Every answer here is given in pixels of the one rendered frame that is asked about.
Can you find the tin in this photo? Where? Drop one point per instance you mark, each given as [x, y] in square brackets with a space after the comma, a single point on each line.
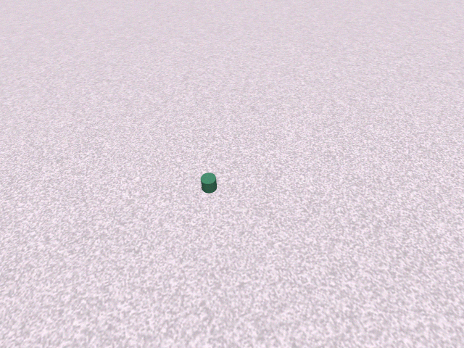
[209, 183]

